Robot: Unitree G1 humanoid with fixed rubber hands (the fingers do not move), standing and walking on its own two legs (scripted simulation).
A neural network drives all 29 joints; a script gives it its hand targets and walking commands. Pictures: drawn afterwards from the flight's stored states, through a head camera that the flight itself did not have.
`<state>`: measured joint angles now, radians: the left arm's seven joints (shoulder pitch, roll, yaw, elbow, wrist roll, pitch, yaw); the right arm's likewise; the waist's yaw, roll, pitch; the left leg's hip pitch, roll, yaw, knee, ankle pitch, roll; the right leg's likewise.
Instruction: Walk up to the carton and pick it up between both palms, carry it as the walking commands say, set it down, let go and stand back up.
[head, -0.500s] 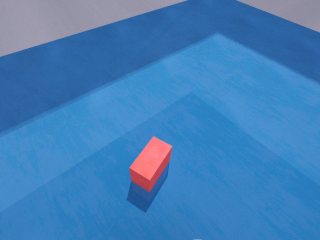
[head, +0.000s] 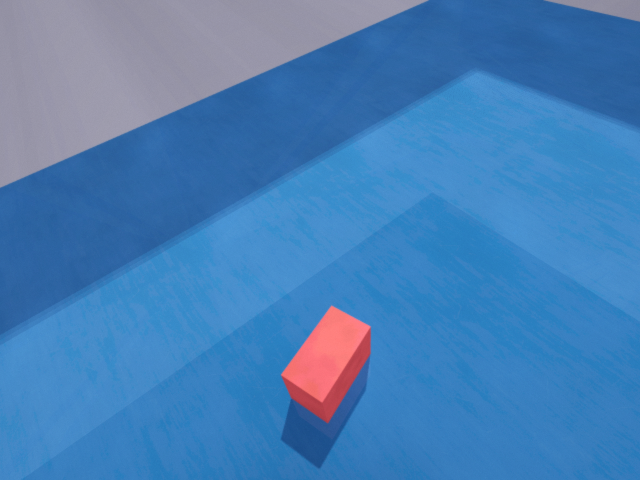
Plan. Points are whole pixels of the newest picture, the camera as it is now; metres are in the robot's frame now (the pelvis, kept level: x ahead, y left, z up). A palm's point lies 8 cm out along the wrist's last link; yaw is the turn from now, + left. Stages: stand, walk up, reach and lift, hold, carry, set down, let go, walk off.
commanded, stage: walk up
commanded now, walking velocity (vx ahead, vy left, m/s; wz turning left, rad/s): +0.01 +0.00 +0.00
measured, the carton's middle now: (329, 363) +0.57 +0.07 -0.69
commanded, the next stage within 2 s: none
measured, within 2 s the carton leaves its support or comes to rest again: neither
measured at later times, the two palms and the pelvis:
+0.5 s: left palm out of the picture +0.04 +0.25 -0.16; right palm out of the picture +0.07 -0.21 -0.14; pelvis +0.04 +0.03 -0.01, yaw +0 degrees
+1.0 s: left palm out of the picture +0.03 +0.22 -0.16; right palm out of the picture +0.05 -0.22 -0.15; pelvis +0.05 +0.01 -0.01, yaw +0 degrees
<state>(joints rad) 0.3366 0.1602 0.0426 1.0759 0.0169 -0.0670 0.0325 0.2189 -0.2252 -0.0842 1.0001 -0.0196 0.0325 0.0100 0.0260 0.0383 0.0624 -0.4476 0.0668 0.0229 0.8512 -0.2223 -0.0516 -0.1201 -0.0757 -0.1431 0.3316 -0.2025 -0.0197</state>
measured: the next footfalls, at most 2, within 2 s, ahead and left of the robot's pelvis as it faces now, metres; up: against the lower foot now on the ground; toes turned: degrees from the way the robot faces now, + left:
left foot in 0.12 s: +0.11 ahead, +0.14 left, +0.00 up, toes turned +3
left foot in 1.86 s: +0.22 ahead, +0.23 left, +0.00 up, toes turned -10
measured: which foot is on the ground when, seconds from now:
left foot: up 0.00-0.10, down 0.12-1.00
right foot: down 0.00-1.00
